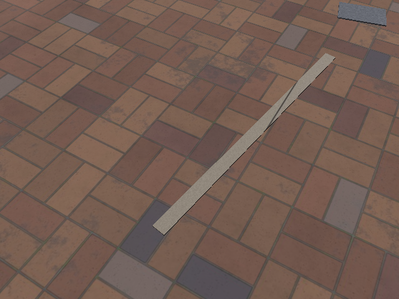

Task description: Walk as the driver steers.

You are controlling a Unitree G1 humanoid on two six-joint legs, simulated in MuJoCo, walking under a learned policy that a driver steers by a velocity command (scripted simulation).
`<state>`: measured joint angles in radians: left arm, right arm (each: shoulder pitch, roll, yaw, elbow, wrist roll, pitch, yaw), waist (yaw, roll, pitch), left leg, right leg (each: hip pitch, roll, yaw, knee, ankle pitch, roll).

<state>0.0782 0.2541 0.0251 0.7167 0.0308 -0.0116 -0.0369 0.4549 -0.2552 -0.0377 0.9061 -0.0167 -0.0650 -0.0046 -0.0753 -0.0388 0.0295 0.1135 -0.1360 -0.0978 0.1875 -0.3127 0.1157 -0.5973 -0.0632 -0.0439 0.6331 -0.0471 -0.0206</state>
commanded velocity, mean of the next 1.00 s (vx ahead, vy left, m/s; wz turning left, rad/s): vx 0.35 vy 0.00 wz -0.15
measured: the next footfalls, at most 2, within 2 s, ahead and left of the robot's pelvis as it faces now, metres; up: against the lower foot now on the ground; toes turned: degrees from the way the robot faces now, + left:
right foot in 0.08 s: +0.22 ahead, -0.11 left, +0.00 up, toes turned -2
left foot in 0.58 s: +0.49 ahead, +0.09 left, +0.00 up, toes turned +2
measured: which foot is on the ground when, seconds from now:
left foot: down 0.00-0.08, up 0.10-0.56, down 0.58-1.00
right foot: up 0.00-0.06, down 0.08-0.60, up 0.62-1.00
